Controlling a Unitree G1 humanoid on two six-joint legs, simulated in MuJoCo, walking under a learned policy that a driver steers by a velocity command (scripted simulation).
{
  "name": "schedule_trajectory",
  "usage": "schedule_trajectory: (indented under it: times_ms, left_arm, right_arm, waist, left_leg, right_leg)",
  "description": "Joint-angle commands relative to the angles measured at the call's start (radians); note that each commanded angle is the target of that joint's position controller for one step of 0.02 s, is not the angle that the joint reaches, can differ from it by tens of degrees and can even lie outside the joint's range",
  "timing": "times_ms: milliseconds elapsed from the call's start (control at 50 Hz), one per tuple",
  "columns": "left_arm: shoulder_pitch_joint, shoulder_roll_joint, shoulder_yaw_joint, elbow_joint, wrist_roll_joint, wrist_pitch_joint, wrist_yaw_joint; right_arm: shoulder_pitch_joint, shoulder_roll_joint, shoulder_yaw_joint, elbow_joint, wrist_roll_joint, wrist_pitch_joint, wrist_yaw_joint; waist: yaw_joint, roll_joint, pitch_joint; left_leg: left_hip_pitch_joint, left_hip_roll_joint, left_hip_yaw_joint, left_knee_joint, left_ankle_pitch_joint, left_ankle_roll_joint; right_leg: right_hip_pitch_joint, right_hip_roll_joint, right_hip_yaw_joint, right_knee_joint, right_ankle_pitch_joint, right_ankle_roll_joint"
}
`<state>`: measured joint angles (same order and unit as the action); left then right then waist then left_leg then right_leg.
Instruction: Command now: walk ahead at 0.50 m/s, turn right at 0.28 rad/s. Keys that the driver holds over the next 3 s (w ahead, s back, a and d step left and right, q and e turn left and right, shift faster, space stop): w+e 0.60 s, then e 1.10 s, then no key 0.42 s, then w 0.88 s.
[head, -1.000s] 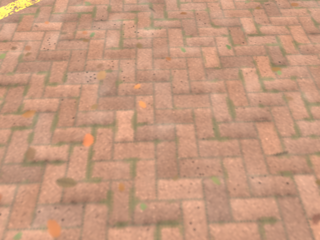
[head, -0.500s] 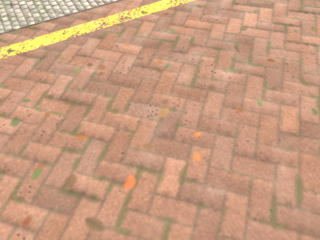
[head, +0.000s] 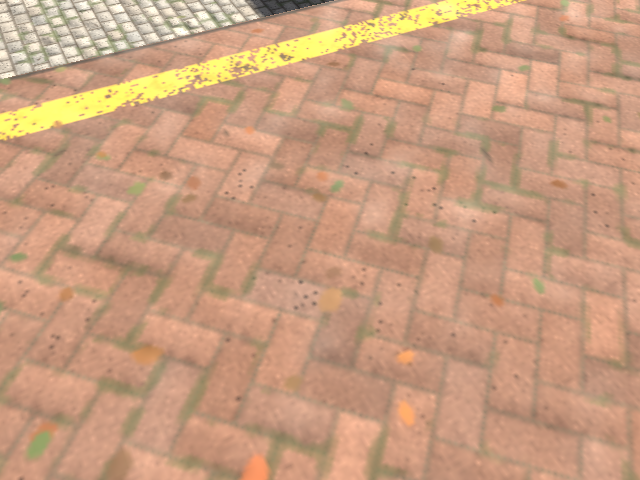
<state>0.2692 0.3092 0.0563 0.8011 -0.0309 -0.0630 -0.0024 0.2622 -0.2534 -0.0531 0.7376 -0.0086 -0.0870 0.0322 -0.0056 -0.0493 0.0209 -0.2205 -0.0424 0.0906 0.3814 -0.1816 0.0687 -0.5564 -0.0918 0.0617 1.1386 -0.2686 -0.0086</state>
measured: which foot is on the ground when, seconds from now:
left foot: down 0.00-0.38, up 0.40-0.80, down 0.82-1.00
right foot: up 0.00-0.36, down 0.38-0.82, up 0.84-1.00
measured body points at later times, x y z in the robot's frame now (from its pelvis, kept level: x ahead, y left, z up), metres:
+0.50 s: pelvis +0.27 -0.07 -0.01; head +0.31 -0.08 +0.43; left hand +0.48 +0.15 -0.11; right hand +0.30 -0.37 -0.12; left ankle +0.20 +0.10 -0.64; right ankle +0.31 -0.15 -0.74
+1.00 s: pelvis +0.49 -0.08 -0.01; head +0.53 -0.10 +0.44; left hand +0.75 +0.09 -0.12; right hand +0.50 -0.40 -0.10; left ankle +0.62 -0.04 -0.74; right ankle +0.37 -0.17 -0.66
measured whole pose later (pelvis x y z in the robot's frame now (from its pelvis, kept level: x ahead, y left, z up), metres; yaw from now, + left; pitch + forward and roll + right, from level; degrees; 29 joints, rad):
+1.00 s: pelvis +0.49 -0.08 -0.01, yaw -35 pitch +1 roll +0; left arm 0.25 0.33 0.08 0.65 -0.02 0.06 0.04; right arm 0.09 -0.24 -0.04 0.68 -0.03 -0.03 -0.01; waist 0.01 -0.03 0.06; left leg -0.39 0.00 0.04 0.47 -0.11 0.03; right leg -0.51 0.01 0.06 1.20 -0.48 0.07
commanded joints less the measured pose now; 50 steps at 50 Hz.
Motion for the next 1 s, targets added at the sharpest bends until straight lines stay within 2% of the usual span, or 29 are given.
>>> schedule_trajectory:
  times_ms: [20, 140, 200, 260, 320, 340, 360, 380, 400, 420, 440, 460, 480, 500, 560, 620, 660, 700, 740, 780, 800, 820, 840, 860, 880, 900, 920, 960, 1000]
  left_arm:
    - [0.042, 0.046, 0.019, -0.045, 0.001, 0.014, 0.006]
    - [-0.112, 0.015, 0.008, -0.096, 0.010, 0.006, -0.018]
    - [-0.213, -0.005, -0.003, -0.145, 0.011, 0.004, -0.038]
    - [-0.274, -0.006, -0.005, -0.197, 0.009, 0.003, -0.062]
    - [-0.210, 0.034, 0.017, -0.215, 0.008, 0.011, -0.072]
    - [-0.116, 0.068, 0.035, -0.200, 0.007, 0.014, -0.069]
    - [0.039, 0.121, 0.065, -0.166, 0.007, 0.016, -0.057]
    - [0.176, 0.207, 0.095, -0.139, 0.009, 0.027, -0.033]
    - [0.115, 0.284, 0.102, -0.169, 0.005, 0.019, -0.027]
    - [0.151, 0.196, 0.078, -0.174, 0.014, 0.011, -0.029]
    - [0.121, 0.146, 0.065, -0.171, 0.021, 0.002, -0.028]
    - [0.057, 0.122, 0.057, -0.174, 0.016, -0.004, -0.031]
    - [-0.005, 0.084, 0.045, -0.186, 0.015, -0.006, -0.028]
    - [-0.036, 0.075, 0.040, -0.203, 0.025, -0.006, -0.023]
    - [-0.038, 0.107, 0.048, -0.198, 0.022, -0.011, -0.010]
    - [-0.013, 0.138, 0.056, -0.181, 0.017, -0.002, 0.008]
    - [0.018, 0.146, 0.061, -0.166, 0.013, 0.015, 0.018]
    - [0.055, 0.151, 0.063, -0.149, 0.009, 0.031, 0.023]
    - [0.057, 0.136, 0.061, -0.148, 0.006, 0.044, 0.030]
    - [0.015, 0.124, 0.060, -0.167, 0.009, 0.052, 0.039]
    - [-0.018, 0.106, 0.055, -0.182, 0.008, 0.053, 0.040]
    - [-0.014, 0.052, 0.038, -0.206, 0.020, 0.048, 0.039]
    - [0.162, -0.019, 0.018, -0.192, 0.037, 0.045, 0.036]
    - [0.277, 0.077, 0.025, -0.186, 0.012, 0.044, 0.027]
    - [0.196, 0.151, 0.048, -0.168, -0.001, 0.061, 0.031]
    - [0.090, 0.174, 0.058, -0.185, 0.001, 0.081, 0.037]
    - [0.047, 0.168, 0.062, -0.193, 0.005, 0.102, 0.044]
    - [0.047, 0.111, 0.052, -0.207, 0.006, 0.123, 0.045]
    - [0.050, 0.069, 0.042, -0.212, 0.011, 0.122, 0.046]
  right_arm:
    - [-0.023, -0.111, -0.034, -0.035, -0.009, -0.037, -0.009]
    - [0.007, -0.141, -0.039, 0.012, -0.004, -0.028, -0.034]
    - [0.067, -0.162, -0.045, 0.047, 0.004, -0.012, -0.041]
    - [0.095, -0.177, -0.049, 0.067, 0.014, 0.015, -0.046]
    - [0.066, -0.221, -0.059, 0.057, 0.020, 0.038, -0.061]
    - [0.054, -0.234, -0.062, 0.053, 0.020, 0.045, -0.066]
    - [0.030, -0.236, -0.060, 0.045, 0.027, 0.048, -0.070]
    - [0.046, -0.195, -0.044, 0.026, 0.011, 0.035, -0.071]
    - [0.126, -0.057, 0.001, -0.027, -0.007, 0.001, -0.050]
    - [0.032, -0.152, -0.016, -0.041, 0.022, -0.045, -0.028]
    - [-0.055, -0.173, -0.020, -0.074, 0.056, -0.062, -0.020]
    - [-0.069, -0.154, -0.015, -0.078, 0.043, -0.066, -0.025]
    - [-0.070, -0.164, -0.022, -0.066, 0.015, -0.059, -0.032]
    - [-0.051, -0.165, -0.027, -0.064, 0.005, -0.046, -0.031]
    - [-0.039, -0.131, -0.021, -0.067, -0.009, -0.015, -0.034]
    - [-0.159, -0.096, -0.005, -0.099, -0.011, -0.009, -0.038]
    - [-0.227, -0.086, 0.000, -0.113, -0.011, -0.013, -0.033]
    - [-0.260, -0.100, -0.005, -0.125, 0.001, -0.015, -0.026]
    - [-0.257, -0.127, -0.018, -0.128, 0.004, -0.016, -0.021]
    - [-0.208, -0.152, -0.033, -0.118, 0.001, -0.023, -0.019]
    - [-0.153, -0.160, -0.039, -0.106, -0.006, -0.029, -0.022]
    - [-0.079, -0.206, -0.049, -0.105, -0.026, -0.033, -0.030]
    - [-0.043, -0.237, -0.047, -0.115, -0.045, -0.021, -0.038]
    - [-0.008, -0.242, -0.058, -0.093, -0.015, 0.000, -0.031]
    - [-0.065, -0.170, -0.042, -0.126, -0.008, 0.014, -0.036]
    - [-0.109, -0.125, -0.026, -0.135, -0.009, 0.030, -0.043]
    - [-0.148, -0.109, -0.016, -0.138, -0.012, 0.044, -0.047]
    - [-0.189, -0.133, -0.021, -0.123, -0.020, 0.056, -0.053]
    - [-0.184, -0.139, -0.028, -0.108, -0.022, 0.055, -0.056]
  waist:
    - [0.021, 0.112, -0.013]
    - [-0.028, 0.093, 0.040]
    - [-0.072, 0.076, 0.077]
    - [-0.081, 0.080, 0.086]
    - [-0.016, 0.142, 0.000]
    - [0.040, 0.156, -0.056]
    - [0.130, 0.134, -0.134]
    - [0.178, 0.013, -0.225]
    - [0.053, -0.228, -0.323]
    - [0.134, -0.094, -0.406]
    - [0.128, -0.043, -0.263]
    - [0.069, 0.064, -0.151]
    - [0.034, 0.075, -0.109]
    - [0.004, 0.051, -0.080]
    - [-0.021, 0.036, -0.053]
    - [0.015, 0.006, -0.015]
    - [0.046, -0.023, -0.030]
    - [0.064, -0.045, -0.061]
    - [0.052, -0.061, -0.078]
    - [0.013, -0.086, -0.092]
    - [-0.024, -0.079, -0.112]
    - [-0.045, -0.001, -0.215]
    - [0.026, 0.248, -0.328]
    - [0.042, 0.366, -0.436]
    - [0.010, 0.232, -0.338]
    - [-0.010, 0.163, -0.242]
    - [-0.004, 0.136, -0.177]
    - [0.027, 0.182, -0.089]
    - [0.024, 0.202, -0.097]
  left_leg:
    - [0.072, 0.279, -0.175, -0.236, 0.259, 0.140]
    - [0.135, 0.256, -0.006, -0.262, 0.310, 0.093]
    - [0.233, 0.290, 0.029, -0.243, 0.348, 0.087]
    - [0.340, 0.321, 0.060, -0.176, 0.465, 0.077]
    - [0.371, 0.320, 0.103, 0.009, 0.926, 0.047]
    - [0.352, 0.312, 0.112, 0.146, 1.031, 0.037]
    - [0.256, 0.278, 0.130, 0.356, 0.979, 0.009]
    - [0.002, 0.222, 0.126, 0.666, 0.593, -0.032]
    - [-0.451, -0.025, 0.003, 1.055, -0.356, -0.100]
    - [-0.556, 0.013, -0.218, 1.107, -0.359, -0.074]
    - [-0.595, 0.061, -0.213, 1.052, -0.283, -0.051]
    - [-0.562, 0.105, -0.201, 0.937, -0.217, -0.047]
    - [-0.502, 0.138, -0.193, 0.841, -0.183, -0.055]
    - [-0.440, 0.151, -0.192, 0.806, -0.159, -0.067]
    - [-0.386, 0.147, -0.156, 0.672, -0.107, -0.120]
    - [-0.350, 0.109, -0.132, 0.431, 0.080, -0.149]
    - [-0.271, 0.050, -0.112, 0.282, 0.209, -0.150]
    - [-0.227, 0.011, -0.122, 0.209, 0.258, -0.145]
    - [-0.213, 0.001, -0.159, 0.146, 0.220, -0.128]
    - [-0.167, 0.008, -0.177, 0.095, 0.191, -0.095]
    - [-0.081, 0.028, -0.163, 0.029, 0.276, -0.071]
    - [0.123, 0.166, -0.258, 0.053, 0.502, -0.012]
    - [0.415, 0.432, -0.526, 0.119, 0.916, 0.138]
    - [0.470, 0.559, -0.783, 0.078, 0.656, 0.255]
    - [0.385, 0.480, -0.690, 0.031, 0.418, 0.222]
    - [0.281, 0.412, -0.541, 0.009, 0.286, 0.172]
    - [0.171, 0.360, -0.453, -0.018, 0.224, 0.150]
    - [-0.015, 0.281, -0.302, -0.085, 0.184, 0.131]
    - [-0.018, 0.277, -0.233, -0.105, 0.244, 0.153]
  right_leg:
    - [-0.116, -0.039, 0.073, -0.019, 0.115, 0.017]
    - [-0.148, -0.010, 0.020, -0.330, 0.375, 0.012]
    - [-0.189, -0.006, -0.027, -0.434, 0.367, -0.010]
    - [-0.216, 0.012, -0.083, -0.491, 0.265, -0.039]
    - [-0.041, 0.102, -0.174, -0.496, 0.114, -0.095]
    - [0.083, 0.139, -0.189, -0.501, 0.078, -0.122]
    - [0.317, 0.171, -0.175, -0.582, 0.140, -0.163]
    - [0.624, 0.035, 0.056, -0.615, 0.167, -0.225]
    - [0.952, -0.229, 0.665, -0.731, 0.078, -0.447]
    - [0.980, -0.245, 0.750, -0.828, 0.008, -0.439]
    - [0.869, -0.208, 0.585, -0.832, 0.051, -0.382]
    - [0.699, -0.158, 0.461, -0.840, 0.160, -0.340]
    - [0.584, -0.118, 0.373, -0.851, 0.251, -0.312]
    - [0.491, -0.092, 0.333, -0.875, 0.309, -0.309]
    - [0.349, -0.060, 0.260, -0.911, 0.417, -0.312]
    - [0.267, 0.007, 0.174, -0.893, 0.436, -0.261]
    - [0.245, 0.046, 0.142, -0.837, 0.489, -0.213]
    - [0.277, 0.039, 0.184, -0.787, 0.464, -0.184]
    - [0.340, 0.021, 0.259, -0.716, 0.415, -0.162]
    - [0.382, 0.016, 0.324, -0.624, 0.400, -0.136]
    - [0.370, 0.051, 0.316, -0.544, 0.376, -0.104]
    - [0.295, 0.113, 0.261, -0.348, 0.229, -0.058]
    - [0.055, 0.241, 0.160, -0.063, -0.459, 0.008]
    - [-0.058, 0.190, 0.133, 0.134, -0.478, 0.036]
    - [-0.111, 0.138, 0.123, 0.213, -0.372, 0.069]
    - [-0.133, 0.113, 0.078, 0.211, -0.293, 0.084]
    - [-0.112, 0.089, 0.062, 0.194, -0.251, 0.094]
    - [-0.013, 0.070, 0.011, 0.099, -0.196, 0.094]
    - [0.023, 0.069, -0.024, 0.009, -0.179, 0.093]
